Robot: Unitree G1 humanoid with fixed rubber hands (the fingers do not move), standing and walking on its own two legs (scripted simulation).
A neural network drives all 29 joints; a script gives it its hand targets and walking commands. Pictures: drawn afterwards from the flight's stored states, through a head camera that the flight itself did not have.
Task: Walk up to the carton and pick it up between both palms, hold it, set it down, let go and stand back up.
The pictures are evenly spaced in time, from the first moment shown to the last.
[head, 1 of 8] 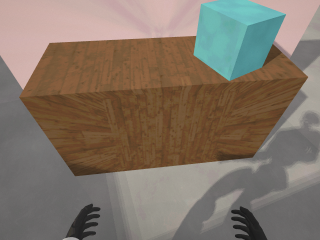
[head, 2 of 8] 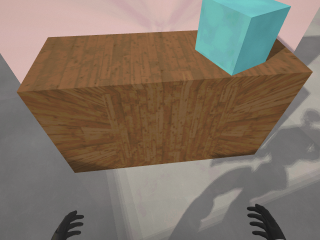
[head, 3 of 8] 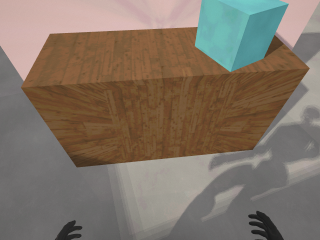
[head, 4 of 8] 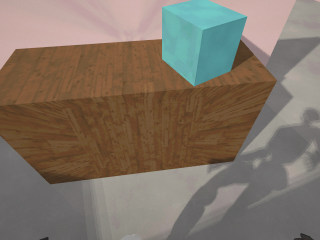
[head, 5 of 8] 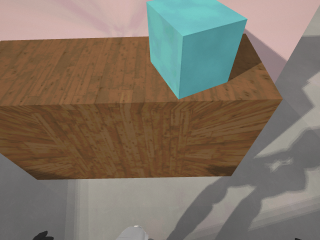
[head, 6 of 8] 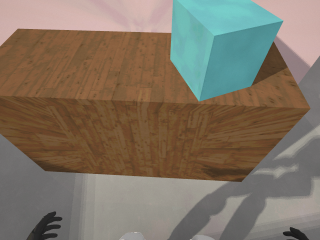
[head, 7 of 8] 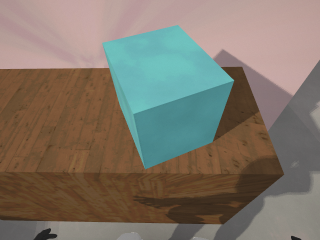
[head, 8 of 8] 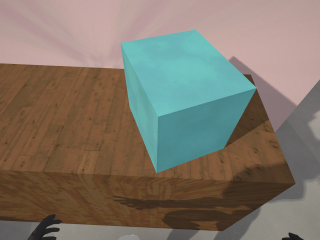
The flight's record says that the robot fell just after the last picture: no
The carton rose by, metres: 0.00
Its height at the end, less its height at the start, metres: +0.00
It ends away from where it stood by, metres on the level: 0.00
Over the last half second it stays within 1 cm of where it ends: yes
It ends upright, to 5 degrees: yes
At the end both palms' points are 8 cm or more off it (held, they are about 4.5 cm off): yes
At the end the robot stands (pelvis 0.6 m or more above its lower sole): yes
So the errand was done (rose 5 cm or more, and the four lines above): no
